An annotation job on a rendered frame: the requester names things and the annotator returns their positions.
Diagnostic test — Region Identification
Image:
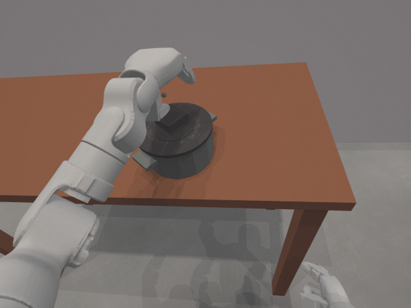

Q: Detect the pot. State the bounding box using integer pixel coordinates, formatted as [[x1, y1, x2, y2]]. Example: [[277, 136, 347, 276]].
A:
[[132, 111, 217, 179]]

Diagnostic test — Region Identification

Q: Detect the knob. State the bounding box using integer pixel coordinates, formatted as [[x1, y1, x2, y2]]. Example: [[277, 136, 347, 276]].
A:
[[155, 105, 189, 133]]

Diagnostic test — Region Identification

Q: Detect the table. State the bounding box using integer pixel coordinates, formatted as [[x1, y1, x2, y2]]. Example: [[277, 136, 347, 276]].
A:
[[0, 62, 356, 296]]

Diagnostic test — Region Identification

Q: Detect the robot left forearm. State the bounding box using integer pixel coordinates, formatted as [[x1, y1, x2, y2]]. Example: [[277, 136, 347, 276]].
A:
[[13, 67, 159, 247]]

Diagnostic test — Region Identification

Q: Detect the robot left hand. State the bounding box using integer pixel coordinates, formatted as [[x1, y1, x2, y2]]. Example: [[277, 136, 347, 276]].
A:
[[125, 47, 195, 121]]

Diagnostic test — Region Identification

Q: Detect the lid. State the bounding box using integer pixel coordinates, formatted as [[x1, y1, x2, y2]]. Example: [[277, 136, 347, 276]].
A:
[[139, 103, 213, 158]]

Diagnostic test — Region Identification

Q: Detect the left robot upper arm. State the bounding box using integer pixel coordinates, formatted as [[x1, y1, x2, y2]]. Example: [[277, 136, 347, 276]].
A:
[[0, 194, 100, 308]]

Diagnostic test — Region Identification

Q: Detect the robot right hand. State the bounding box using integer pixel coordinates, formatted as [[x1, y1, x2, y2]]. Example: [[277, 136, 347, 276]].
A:
[[300, 262, 351, 308]]

